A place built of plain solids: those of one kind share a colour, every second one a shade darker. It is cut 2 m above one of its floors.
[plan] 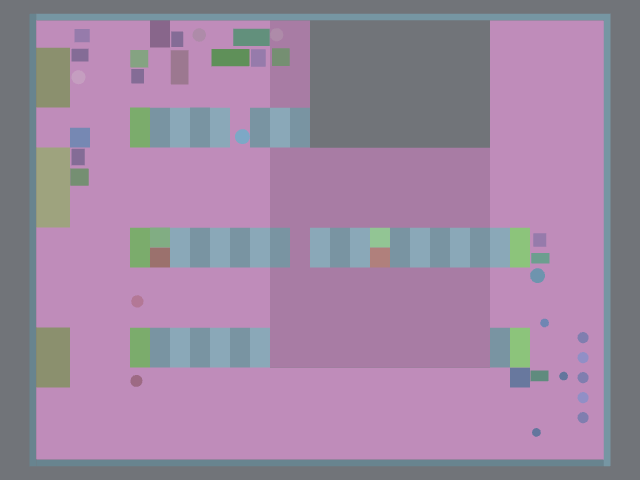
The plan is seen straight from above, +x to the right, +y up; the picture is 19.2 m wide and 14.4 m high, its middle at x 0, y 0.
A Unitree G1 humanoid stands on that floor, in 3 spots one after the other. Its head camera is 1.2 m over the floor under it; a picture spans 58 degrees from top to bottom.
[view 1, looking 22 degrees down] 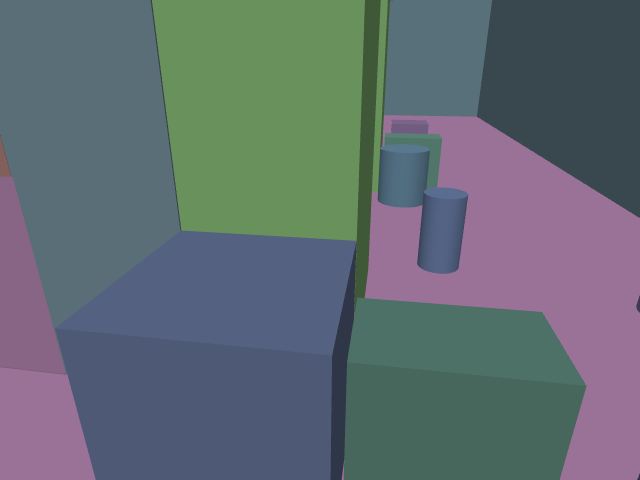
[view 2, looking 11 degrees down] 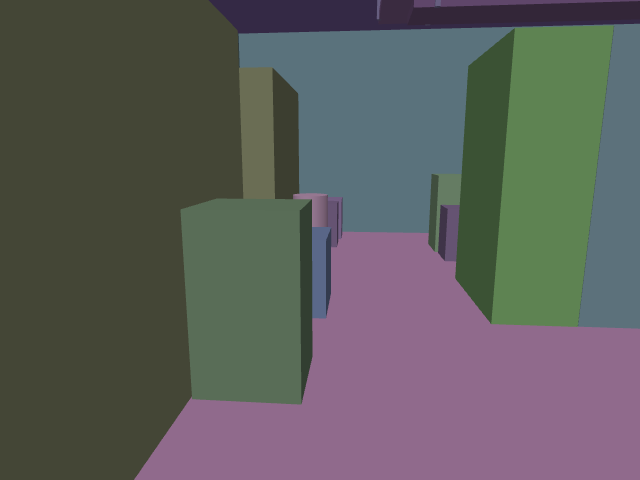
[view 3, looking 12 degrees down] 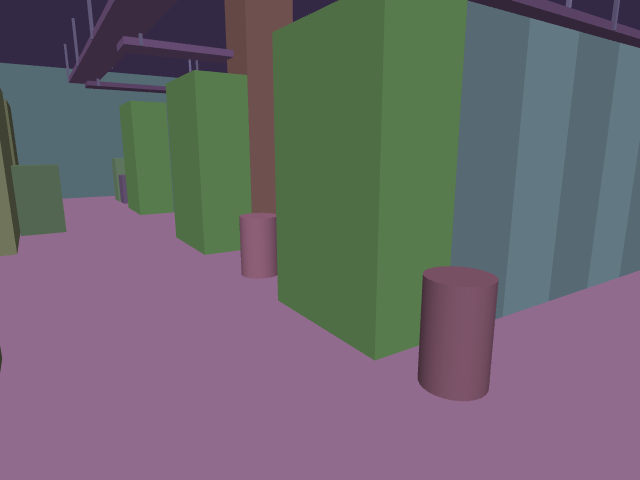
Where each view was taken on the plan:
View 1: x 6.38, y -5.11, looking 99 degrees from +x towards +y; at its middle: panelstack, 1.39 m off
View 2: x -6.68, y -0.29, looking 95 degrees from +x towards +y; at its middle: panelstack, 3.15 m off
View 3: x -7.21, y -5.58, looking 57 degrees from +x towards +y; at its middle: endcab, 2.84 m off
